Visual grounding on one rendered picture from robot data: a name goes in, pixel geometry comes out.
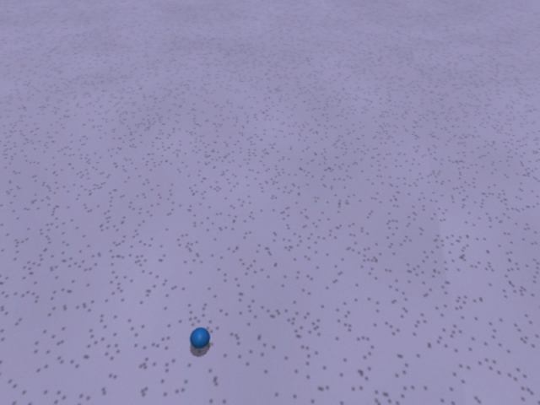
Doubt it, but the ball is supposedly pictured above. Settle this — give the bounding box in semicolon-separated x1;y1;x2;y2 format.
190;327;210;348

